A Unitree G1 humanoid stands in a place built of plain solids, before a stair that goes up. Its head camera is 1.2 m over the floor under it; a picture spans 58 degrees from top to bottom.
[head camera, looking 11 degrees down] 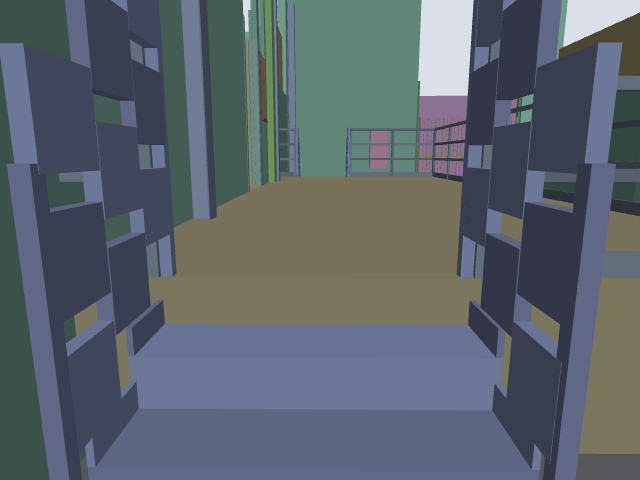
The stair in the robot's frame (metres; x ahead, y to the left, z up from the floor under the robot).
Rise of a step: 0.19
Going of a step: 0.28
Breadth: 1.22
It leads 1 degrees to the right of straight ahead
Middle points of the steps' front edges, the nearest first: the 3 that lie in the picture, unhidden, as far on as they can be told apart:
1.03 0.02 0.37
1.31 0.02 0.56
1.59 0.01 0.74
